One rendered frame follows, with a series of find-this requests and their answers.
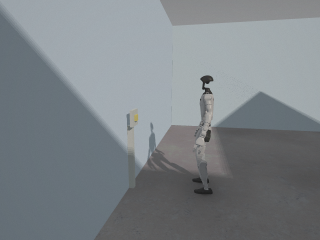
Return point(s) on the left robot upper arm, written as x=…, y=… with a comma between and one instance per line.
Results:
x=208, y=104

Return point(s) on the left robot forearm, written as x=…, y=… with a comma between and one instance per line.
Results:
x=207, y=122

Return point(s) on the panel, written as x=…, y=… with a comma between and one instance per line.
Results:
x=131, y=148

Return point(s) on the robot foot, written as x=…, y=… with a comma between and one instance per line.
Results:
x=203, y=191
x=198, y=180

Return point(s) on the right robot foot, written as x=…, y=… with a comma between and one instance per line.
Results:
x=198, y=180

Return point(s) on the robot left hand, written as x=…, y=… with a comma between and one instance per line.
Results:
x=199, y=143

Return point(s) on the robot right hand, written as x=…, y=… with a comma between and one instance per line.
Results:
x=197, y=129

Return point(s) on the left robot foot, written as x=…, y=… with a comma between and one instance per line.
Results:
x=203, y=191

